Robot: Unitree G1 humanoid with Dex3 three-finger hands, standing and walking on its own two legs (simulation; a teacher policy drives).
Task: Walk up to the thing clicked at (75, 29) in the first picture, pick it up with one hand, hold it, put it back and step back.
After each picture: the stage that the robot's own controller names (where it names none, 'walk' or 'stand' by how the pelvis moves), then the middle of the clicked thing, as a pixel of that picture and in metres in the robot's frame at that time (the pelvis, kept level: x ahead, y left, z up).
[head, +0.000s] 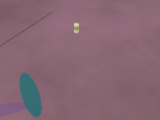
stand; (76, 28) +1.74 +0.12 -0.72
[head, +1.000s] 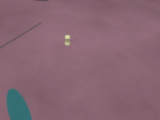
walk; (67, 40) +1.63 +0.15 -0.71
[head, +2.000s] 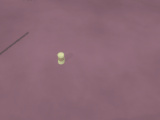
walk; (61, 58) +1.12 +0.19 -0.71
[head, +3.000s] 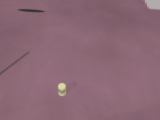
walk; (62, 89) +0.76 +0.16 -0.71
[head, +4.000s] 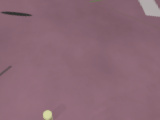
walk; (47, 117) +0.47 +0.21 -0.71
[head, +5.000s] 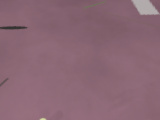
stand; out of the picture +0.46 +0.31 -0.70
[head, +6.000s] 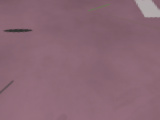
stand; out of the picture +0.45 +0.29 -0.72
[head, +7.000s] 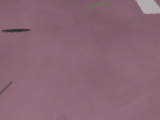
stand; out of the picture +0.44 +0.30 -0.73
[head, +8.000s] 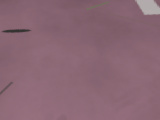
stand; out of the picture +0.44 +0.30 -0.73
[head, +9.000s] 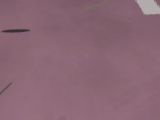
stand; out of the picture +0.42 +0.30 -0.73
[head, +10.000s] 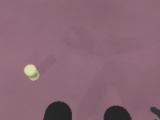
go down; (32, 72) +0.48 +0.32 -0.48
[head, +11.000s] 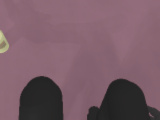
go down; out of the picture +0.48 +0.37 -0.29
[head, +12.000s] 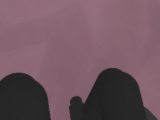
close in; out of the picture +0.46 +0.40 -0.25
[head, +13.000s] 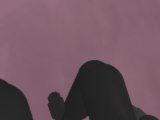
rest palm; out of the picture +0.44 +0.43 -0.22
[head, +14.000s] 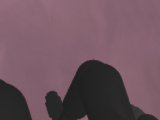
lift; out of the picture +0.44 +0.43 -0.23
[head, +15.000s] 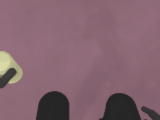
lift; (6, 68) +0.36 +0.28 -0.06
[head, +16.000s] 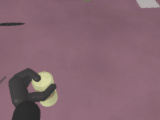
hold; (45, 89) +0.34 +0.16 +0.01
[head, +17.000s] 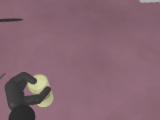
hold; (41, 91) +0.34 +0.18 -0.02
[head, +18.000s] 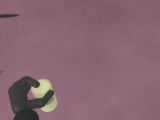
hold; (45, 95) +0.33 +0.16 -0.04
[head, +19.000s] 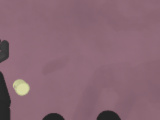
crouch; (20, 86) +0.43 +0.31 -0.39
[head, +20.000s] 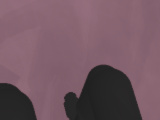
lower; out of the picture +0.30 +0.21 -0.28
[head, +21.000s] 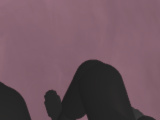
lower; out of the picture +0.29 +0.23 -0.25
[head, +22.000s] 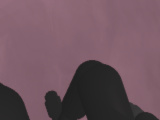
lower; out of the picture +0.29 +0.23 -0.25
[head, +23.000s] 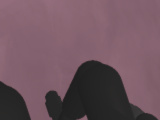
lower; out of the picture +0.28 +0.23 -0.26
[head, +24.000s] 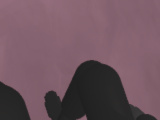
lower; out of the picture +0.28 +0.23 -0.26
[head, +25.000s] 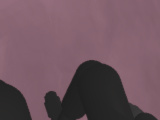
loosen; out of the picture +0.28 +0.23 -0.26
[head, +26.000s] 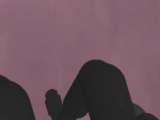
withdraw; out of the picture +0.28 +0.23 -0.26
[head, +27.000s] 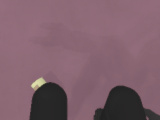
walk; (44, 90) +0.31 +0.19 -0.39
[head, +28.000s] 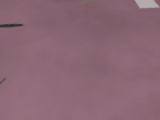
stand; out of the picture +0.22 +0.16 -0.69
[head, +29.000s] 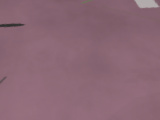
stand; out of the picture +0.24 +0.17 -0.69
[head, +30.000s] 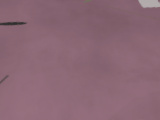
stand; out of the picture +0.23 +0.17 -0.70
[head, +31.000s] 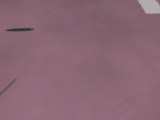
stand; out of the picture +0.25 +0.16 -0.75
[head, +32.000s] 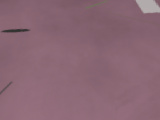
stand; out of the picture +0.22 +0.17 -0.75
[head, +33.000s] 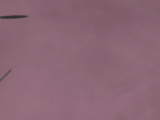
walk; out of the picture +0.23 +0.17 -0.74
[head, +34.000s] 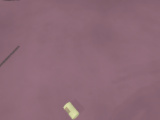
walk; (71, 110) +0.45 +0.14 -0.73
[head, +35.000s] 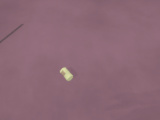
walk; (66, 74) +0.82 +0.13 -0.73
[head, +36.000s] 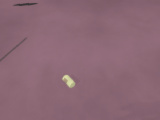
stand; (68, 81) +0.85 +0.18 -0.72
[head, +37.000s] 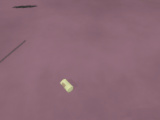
stand; (66, 85) +0.83 +0.20 -0.75
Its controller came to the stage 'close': yes
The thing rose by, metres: 0.71
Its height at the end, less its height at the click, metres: -0.02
